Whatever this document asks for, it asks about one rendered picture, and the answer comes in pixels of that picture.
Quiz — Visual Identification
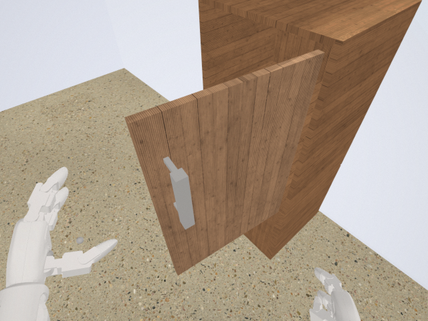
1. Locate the cupboard door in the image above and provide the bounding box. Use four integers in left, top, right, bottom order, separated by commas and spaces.
124, 49, 325, 275

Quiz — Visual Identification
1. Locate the handle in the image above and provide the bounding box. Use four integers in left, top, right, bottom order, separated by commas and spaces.
163, 157, 195, 229

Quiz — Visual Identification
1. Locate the left robot hand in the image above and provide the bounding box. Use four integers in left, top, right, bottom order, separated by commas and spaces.
6, 167, 118, 287

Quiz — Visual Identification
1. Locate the right robot hand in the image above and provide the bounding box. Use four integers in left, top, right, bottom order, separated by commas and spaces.
309, 267, 361, 321

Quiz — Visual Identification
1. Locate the robot left forearm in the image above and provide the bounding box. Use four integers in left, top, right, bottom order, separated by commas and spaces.
0, 282, 50, 321

